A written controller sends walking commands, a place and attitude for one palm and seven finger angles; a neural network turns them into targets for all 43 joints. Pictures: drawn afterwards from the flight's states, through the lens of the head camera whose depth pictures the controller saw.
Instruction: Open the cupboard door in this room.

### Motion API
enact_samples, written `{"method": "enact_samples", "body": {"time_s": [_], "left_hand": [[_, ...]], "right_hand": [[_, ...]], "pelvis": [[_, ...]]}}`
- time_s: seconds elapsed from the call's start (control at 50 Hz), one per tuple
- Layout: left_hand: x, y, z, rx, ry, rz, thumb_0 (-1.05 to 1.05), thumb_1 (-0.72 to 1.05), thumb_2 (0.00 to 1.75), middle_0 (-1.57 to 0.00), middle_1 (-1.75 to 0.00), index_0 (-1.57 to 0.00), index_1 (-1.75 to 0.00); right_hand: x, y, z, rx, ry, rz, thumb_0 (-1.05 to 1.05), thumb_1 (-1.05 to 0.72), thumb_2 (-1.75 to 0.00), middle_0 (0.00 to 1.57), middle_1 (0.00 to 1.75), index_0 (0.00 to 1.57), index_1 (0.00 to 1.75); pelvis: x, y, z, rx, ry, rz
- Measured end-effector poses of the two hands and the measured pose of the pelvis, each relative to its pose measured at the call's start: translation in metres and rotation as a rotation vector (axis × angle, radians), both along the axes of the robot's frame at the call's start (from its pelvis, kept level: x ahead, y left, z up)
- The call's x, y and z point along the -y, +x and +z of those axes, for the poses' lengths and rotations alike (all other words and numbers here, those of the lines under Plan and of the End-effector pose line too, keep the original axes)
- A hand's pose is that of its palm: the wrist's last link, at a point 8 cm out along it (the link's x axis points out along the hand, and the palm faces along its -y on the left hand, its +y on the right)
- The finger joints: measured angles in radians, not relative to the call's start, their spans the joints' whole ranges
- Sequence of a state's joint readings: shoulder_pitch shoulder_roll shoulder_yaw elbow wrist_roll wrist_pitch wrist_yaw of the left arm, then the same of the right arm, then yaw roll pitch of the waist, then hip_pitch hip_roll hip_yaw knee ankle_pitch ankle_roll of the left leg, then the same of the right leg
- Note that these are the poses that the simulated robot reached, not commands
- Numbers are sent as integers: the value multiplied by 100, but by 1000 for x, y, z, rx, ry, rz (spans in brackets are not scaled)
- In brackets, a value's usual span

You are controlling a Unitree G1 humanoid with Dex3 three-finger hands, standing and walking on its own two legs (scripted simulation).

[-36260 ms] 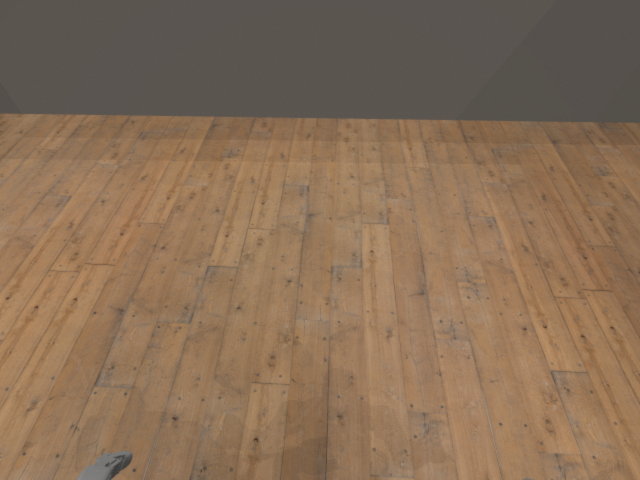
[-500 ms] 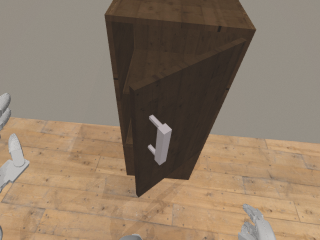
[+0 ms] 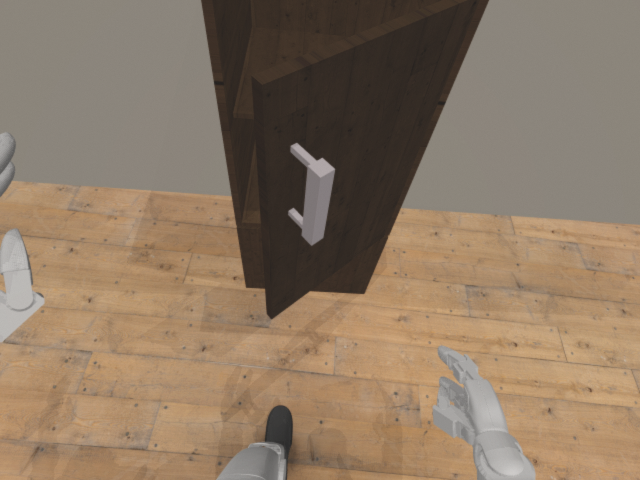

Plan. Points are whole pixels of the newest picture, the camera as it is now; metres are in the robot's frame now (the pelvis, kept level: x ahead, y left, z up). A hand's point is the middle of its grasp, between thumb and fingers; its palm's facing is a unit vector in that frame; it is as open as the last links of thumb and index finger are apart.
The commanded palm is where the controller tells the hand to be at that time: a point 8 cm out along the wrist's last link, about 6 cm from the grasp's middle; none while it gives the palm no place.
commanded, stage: stop stepping back and stand still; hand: left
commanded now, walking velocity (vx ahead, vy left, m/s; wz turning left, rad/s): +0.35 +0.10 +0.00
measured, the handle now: (306, 196) +0.45 +0.06 +0.06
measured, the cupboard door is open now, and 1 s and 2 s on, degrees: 42 42 42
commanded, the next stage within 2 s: let the arm hang, fingers relaxed in 1.14 s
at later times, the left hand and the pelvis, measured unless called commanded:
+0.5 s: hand out of the picture +0.13 +0.25 +0.19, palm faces +0.34 -0.79 -0.52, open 7.4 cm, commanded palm +0.08 +0.30 +0.19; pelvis -0.06 +0.00 +0.01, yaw +0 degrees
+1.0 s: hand out of the picture +0.09 +0.30 +0.19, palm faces +0.42 -0.76 -0.49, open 7.4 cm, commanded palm +0.04 +0.33 +0.19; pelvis -0.10 +0.03 +0.02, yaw +1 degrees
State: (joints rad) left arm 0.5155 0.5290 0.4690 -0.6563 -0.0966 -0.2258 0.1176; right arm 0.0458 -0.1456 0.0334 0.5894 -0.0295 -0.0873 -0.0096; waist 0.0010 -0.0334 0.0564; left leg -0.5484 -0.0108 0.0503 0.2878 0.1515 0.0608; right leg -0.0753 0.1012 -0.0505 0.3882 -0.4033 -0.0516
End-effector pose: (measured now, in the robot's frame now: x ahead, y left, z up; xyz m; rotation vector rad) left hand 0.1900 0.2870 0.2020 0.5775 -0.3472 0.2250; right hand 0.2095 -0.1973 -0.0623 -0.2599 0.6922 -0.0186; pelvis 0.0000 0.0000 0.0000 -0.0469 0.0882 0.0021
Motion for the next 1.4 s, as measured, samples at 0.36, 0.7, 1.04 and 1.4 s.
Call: {"method": "enact_samples", "body": {"time_s": [0.36,0.7,1.04,1.4], "left_hand": [[-17,-46,-23,-41,-176,149,1,89,90,-21,-30,-21,-30],[-56,-111,-23,-37,-165,321,1,89,90,-21,-30,-21,-30],[-56,-148,1,-56,-34,217,1,89,90,-21,-30,-21,-30],[-29,-134,-214,-904,-290,219,0,90,90,-20,-30,-20,-30]], "right_hand": [[42,-122,4,-21,-47,-198,2,-90,-89,20,30,20,30],[16,-140,-14,-79,-35,-132,2,-90,-89,21,30,20,30],[-13,-144,15,34,2,-78,1,-90,-89,21,30,20,30],[22,-182,-38,-216,-18,-85,1,-90,-89,21,30,20,30]], "pelvis": [[-9,-42,8,108,58,-15],[-26,-69,11,113,31,16],[-33,-99,19,100,15,19],[-34,-112,7,92,22,42]]}}
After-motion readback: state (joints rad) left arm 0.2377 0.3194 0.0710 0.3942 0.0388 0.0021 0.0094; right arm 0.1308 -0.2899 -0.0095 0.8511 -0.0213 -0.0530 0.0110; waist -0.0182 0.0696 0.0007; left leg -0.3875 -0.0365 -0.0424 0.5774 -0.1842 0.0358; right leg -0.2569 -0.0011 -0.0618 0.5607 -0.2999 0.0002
